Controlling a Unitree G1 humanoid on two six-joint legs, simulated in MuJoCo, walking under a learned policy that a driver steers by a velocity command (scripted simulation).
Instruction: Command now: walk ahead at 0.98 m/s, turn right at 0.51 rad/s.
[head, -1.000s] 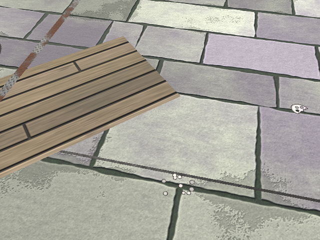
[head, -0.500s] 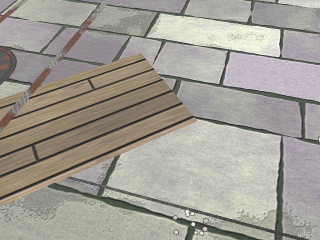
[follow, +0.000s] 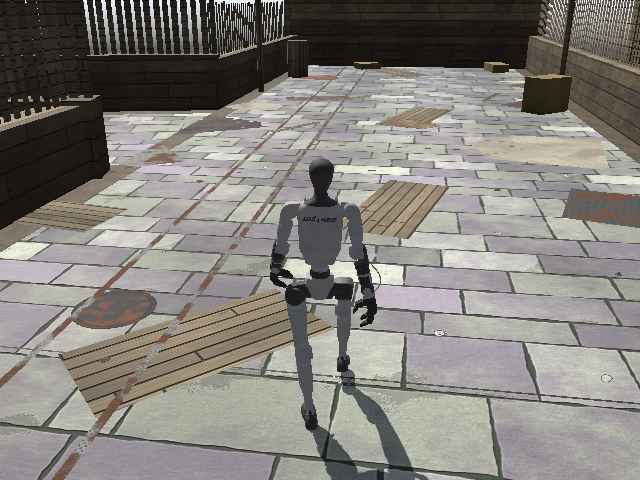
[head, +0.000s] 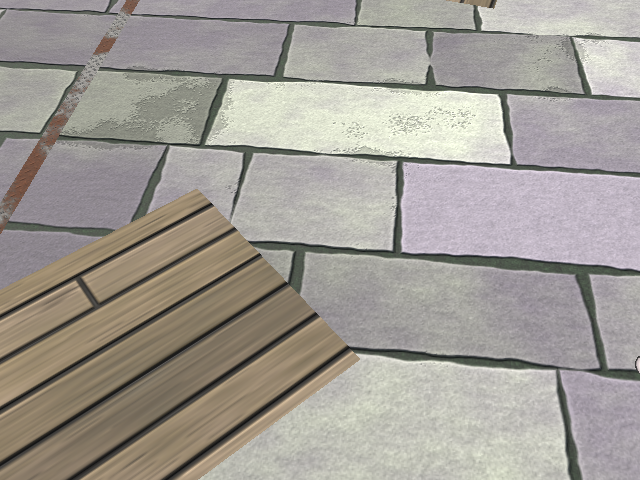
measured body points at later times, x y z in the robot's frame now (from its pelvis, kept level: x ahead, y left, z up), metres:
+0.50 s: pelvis +0.47 -0.04 +0.00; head +0.51 -0.06 +0.45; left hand +0.52 +0.25 -0.12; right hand +0.68 -0.31 -0.05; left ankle +0.75 +0.06 -0.68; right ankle +0.30 -0.03 -0.73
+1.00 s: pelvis +0.87 -0.23 -0.02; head +0.89 -0.26 +0.43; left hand +1.21 -0.32 -0.06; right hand +0.61 -0.32 -0.15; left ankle +0.78 +0.03 -0.72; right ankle +0.94 -0.40 -0.72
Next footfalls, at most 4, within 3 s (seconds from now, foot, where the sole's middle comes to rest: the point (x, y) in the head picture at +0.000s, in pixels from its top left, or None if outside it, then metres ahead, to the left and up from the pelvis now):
0.14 right None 0.34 -0.04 -0.77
0.58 left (316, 346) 0.80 0.01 -0.77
1.02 right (485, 284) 0.96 -0.43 -0.77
1.48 left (515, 170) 1.38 -0.62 -0.77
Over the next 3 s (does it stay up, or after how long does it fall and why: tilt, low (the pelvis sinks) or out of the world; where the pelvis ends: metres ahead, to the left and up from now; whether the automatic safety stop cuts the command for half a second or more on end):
stays up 2.47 -0.54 0.01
